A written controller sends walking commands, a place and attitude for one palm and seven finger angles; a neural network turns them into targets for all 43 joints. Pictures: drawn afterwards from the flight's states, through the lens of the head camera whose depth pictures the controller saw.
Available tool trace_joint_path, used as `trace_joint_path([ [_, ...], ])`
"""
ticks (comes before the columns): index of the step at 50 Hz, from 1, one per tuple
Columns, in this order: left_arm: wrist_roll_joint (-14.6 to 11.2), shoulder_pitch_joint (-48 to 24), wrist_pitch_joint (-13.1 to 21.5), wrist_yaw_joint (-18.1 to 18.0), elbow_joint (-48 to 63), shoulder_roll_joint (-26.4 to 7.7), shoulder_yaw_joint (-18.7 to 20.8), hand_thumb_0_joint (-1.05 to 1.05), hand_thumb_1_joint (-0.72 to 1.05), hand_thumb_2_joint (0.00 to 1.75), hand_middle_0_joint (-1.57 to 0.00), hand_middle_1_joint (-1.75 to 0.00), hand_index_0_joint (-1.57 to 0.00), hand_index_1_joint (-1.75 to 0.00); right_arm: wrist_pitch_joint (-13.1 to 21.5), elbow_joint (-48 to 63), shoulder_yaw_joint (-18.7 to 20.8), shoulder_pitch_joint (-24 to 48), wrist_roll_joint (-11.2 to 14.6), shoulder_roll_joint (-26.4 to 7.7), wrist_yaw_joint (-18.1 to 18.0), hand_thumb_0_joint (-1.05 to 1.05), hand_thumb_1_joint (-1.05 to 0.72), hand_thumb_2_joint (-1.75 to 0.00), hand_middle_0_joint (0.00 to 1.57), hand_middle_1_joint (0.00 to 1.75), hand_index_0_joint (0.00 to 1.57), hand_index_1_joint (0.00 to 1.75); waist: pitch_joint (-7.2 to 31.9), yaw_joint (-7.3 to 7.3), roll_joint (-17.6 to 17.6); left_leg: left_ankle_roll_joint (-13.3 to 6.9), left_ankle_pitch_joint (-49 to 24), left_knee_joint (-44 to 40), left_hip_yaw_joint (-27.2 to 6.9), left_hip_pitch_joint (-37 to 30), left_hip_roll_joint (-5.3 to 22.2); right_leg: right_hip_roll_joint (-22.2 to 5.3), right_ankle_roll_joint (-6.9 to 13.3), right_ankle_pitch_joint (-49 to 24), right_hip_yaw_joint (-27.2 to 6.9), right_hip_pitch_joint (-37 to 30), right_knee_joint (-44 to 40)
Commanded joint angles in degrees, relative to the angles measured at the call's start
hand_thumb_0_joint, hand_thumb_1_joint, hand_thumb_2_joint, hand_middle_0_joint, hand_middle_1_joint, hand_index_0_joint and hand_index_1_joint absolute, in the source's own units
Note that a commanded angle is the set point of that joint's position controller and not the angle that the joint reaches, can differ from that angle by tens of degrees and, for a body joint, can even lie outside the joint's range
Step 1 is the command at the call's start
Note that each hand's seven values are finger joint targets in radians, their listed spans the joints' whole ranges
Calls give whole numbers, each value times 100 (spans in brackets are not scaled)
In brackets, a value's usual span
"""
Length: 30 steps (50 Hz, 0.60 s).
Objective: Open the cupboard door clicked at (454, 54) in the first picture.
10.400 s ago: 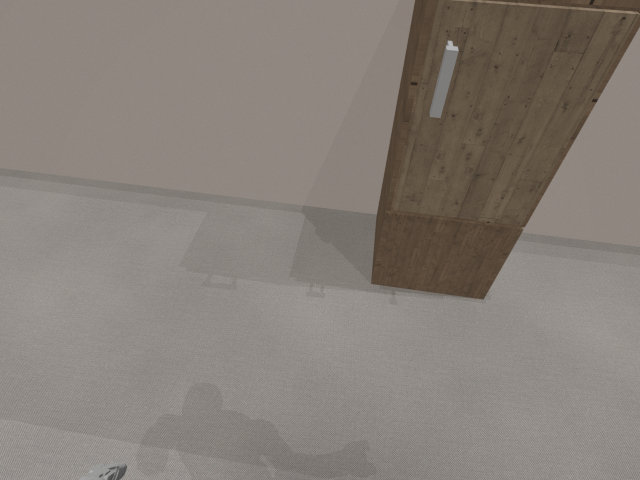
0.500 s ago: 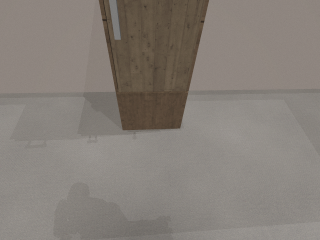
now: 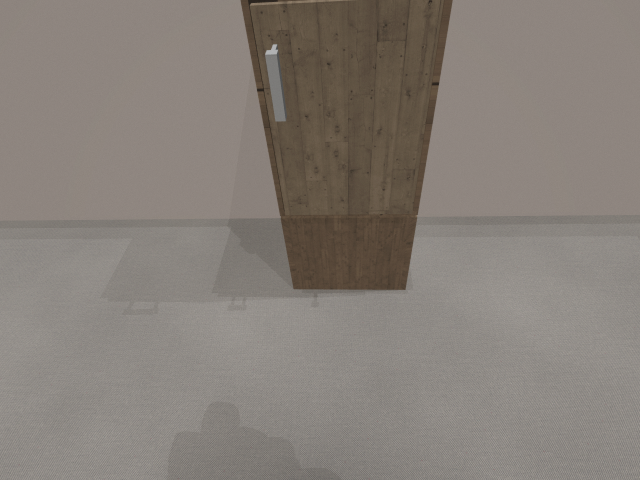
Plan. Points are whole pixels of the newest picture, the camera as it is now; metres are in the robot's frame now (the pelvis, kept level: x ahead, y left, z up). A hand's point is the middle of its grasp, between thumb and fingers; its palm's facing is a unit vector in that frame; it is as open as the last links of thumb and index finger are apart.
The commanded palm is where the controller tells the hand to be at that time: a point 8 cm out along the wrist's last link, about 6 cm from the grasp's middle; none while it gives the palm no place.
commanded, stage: take the last steps up to it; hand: left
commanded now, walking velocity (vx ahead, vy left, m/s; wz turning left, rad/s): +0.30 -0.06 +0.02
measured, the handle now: (278, 83) +0.91 +0.14 +0.09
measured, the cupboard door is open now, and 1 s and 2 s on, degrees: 0 0 0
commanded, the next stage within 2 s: come to a stop and stand still in 1.08 s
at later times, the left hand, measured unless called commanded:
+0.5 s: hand out of the picture -0.04 +0.19 -0.18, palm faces +0.12 -0.99 -0.10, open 7.4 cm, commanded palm none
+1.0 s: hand (258, 345) +0.39 +0.15 -0.17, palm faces -0.05 -0.98 -0.20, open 7.4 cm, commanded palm none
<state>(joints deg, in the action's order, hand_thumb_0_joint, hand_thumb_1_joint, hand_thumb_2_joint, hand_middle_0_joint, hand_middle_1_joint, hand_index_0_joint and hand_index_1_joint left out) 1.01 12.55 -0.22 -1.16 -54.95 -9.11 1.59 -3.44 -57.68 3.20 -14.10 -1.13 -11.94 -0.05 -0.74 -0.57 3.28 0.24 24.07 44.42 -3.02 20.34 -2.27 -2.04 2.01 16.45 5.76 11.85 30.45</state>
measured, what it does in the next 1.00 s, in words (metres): walks ahead: left foot, then right foot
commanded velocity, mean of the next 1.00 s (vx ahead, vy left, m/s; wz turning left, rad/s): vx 0.28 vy -0.08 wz -0.02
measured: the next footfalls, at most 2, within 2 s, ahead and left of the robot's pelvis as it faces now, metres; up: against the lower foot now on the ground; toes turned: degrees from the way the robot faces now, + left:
left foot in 0.42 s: +0.10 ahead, +0.15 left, +0.00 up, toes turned +9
right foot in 0.92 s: +0.38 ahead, -0.13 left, +0.00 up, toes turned -10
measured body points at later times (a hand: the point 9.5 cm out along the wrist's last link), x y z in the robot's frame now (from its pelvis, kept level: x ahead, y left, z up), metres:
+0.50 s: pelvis +0.07 +0.05 +0.00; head +0.06 +0.07 +0.45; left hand -0.04 +0.24 -0.17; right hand +0.13 -0.19 -0.14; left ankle +0.06 +0.14 -0.74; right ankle +0.02 -0.08 -0.70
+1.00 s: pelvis +0.26 -0.02 -0.02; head +0.30 -0.04 +0.43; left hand +0.39 +0.20 -0.16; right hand +0.14 -0.22 -0.17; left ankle +0.10 +0.13 -0.66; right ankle +0.34 -0.12 -0.74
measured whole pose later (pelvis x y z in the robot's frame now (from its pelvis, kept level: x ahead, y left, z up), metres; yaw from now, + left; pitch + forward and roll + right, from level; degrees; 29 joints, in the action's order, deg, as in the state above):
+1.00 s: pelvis +0.26 -0.02 -0.02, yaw -1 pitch -1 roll +0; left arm 0.8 4.4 3.9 0.5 -57.6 -9.8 3.1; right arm 0.7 -67.1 2.5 -24.8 -0.2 -7.0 -0.9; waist -6.4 -3.1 1.5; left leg -0.1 29.4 64.0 2.2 12.1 5.7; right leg -2.5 3.6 12.4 8.9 24.3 37.7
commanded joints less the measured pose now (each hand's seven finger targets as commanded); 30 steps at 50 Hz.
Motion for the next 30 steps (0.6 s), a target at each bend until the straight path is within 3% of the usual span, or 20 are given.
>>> trace_joint_path([
  [1, 22, 311, 185, -47, 118, -906, 223, 0, 90, 90, -20, -30, -20, -30, 149, 313, 189, 41, -98, -473, 99, 0, -90, -90, 20, 30, 20, 30, -742, 35, -1221, 22, -331, 1748, 73, 1268, 448, -1564, 327, 2001, -1877, 225, -2442],
  [2, 23, 354, 232, -31, 95, -837, 204, 0, 90, 90, -20, -30, -20, -30, 161, 232, 179, -118, -98, -385, 116, 0, -90, -90, 20, 30, 20, 30, -620, -15, -1094, 58, -573, 1771, 197, 1161, 474, -1392, 257, 1622, -1491, 191, -2335],
  [5, 17, 741, 312, -16, -130, -712, 180, 0, 90, 90, -20, -30, -20, -30, 192, 127, 180, -126, -86, -231, 135, 0, -90, -90, 20, 30, 20, 30, -599, 75, -1061, 145, -936, 1647, 407, 1164, 559, -1221, 239, 1208, -1108, -8, -2348],
  [10, 59, 1387, 367, -9, -518, -631, 174, 0, 90, 90, -20, -30, -20, -30, 275, 199, 160, 312, -71, -167, 128, 0, -90, -90, 20, 30, 20, 30, -659, 310, -1182, 199, -733, 893, 561, 1318, 782, -1391, 513, 1264, -1359, -394, -2443],
  [15, 101, 1543, 355, 2, -791, -699, 228, 0, 90, 90, -20, -30, -20, -30, 428, 208, 86, 466, -30, 38, 115, 0, -90, -90, 20, 30, 20, 30, -505, 363, -1141, 97, -172, -368, 798, 687, 753, -1499, 741, 864, -1375, -448, -2181],
  [17, 71, 1463, 331, 18, -859, -679, 235, 0, 90, 90, -20, -30, -20, -30, 513, 79, 43, 130, -16, 116, 75, 0, -90, -90, 20, 30, 20, 30, -358, 187, -1051, 62, -461, -1076, 964, -37, 649, -1318, 648, 654, -1135, -221, -1819],
  [18, 35, 1395, 310, 31, -902, -658, 235, 0, 90, 90, -20, -30, -20, -30, 555, -57, 26, -194, -17, 119, 45, 0, -90, -90, 20, 30, 20, 30, -265, 54, -942, 67, -864, -1548, 1144, -705, 542, -1134, 517, 708, -881, 84, -1543],
  [19, -6, 1370, 285, 45, -929, -541, 205, 0, 90, 90, -20, -30, -20, -30, 612, -223, 23, -552, -3, 18, -2, 0, -90, -90, 20, 30, 20, 30, -141, -103, -554, 68, -1035, -1976, 1136, -1578, 528, -902, 356, 670, -661, 589, -1059],
  [20, -18, 1363, 277, 79, -879, -289, 159, 0, 90, 90, -20, -30, -20, -30, 652, -390, 106, -1096, -6, -363, -63, 0, -90, -90, 20, 30, 20, 30, 13, -344, 508, -129, -380, -2405, 135, -2468, 1193, -521, 105, 790, -362, 1417, 1],
  [21, -32, 1224, 252, 115, -705, 14, 90, 0, 90, 90, -20, -30, -20, -30, 651, -533, 248, -1691, -64, -907, -112, 0, -90, -90, 20, 30, 20, 30, -3, -545, 1748, -601, 737, -3265, -1714, -2763, 2573, 15, -164, 1394, 323, 2423, 1546],
  [22, 48, 786, 204, 112, -487, -185, 110, 0, 90, 90, -20, -30, -20, -30, 584, -533, 270, -1827, -66, -1083, -153, 0, -90, -90, 20, 30, 20, 30, -353, -607, 1268, -902, 1279, -3689, -2198, -2330, 3022, -92, -112, 1543, -74, 2740, 2456],
  [23, 93, 608, 157, 126, -481, -248, 143, 0, 90, 90, -20, -30, -20, -30, 572, -484, 220, -1521, -67, -871, -173, 0, -90, -90, 20, 30, 20, 30, -631, -483, 857, -876, 1415, -3810, -1897, -1869, 2850, -310, -96, 1221, -280, 2775, 2893],
  [24, 109, 546, 133, 158, -541, -206, 161, 0, 90, 90, -20, -30, -20, -30, 595, -442, 153, -1265, -66, -628, -195, 0, -90, -90, 20, 30, 20, 30, -882, -387, 862, -810, 1083, -3834, -1592, -1478, 2632, -427, -132, 828, -340, 2807, 3188],
  [25, 101, 583, 130, 199, -610, -243, 180, 0, 90, 90, -20, -30, -20, -30, 620, -371, 92, -1012, -54, -409, -193, 0, -90, -90, 20, 30, 20, 30, -1047, -246, 485, -758, 801, -3850, -1262, -1113, 2506, -531, -151, 485, -391, 2654, 3314],
  [27, 104, 824, 114, 243, -685, -76, 180, 0, 90, 90, -20, -30, -20, -30, 709, -306, 31, -847, -48, -296, -194, 0, -90, -90, 20, 30, 20, 30, -980, -43, 191, -679, -180, -3785, -515, -1061, 2189, -556, -258, -61, -368, 2475, 3367],
  [30, 82, 688, 78, 264, -625, -83, 198, 0, 90, 90, -20, -30, -20, -30, 796, -372, -8, -1079, -1, -209, -209, 0, -90, -90, 20, 30, 20, 30, -790, 5, 290, -642, -1544, -3613, 116, -1408, 1916, -520, -354, -542, -292, 2631, 3383],
])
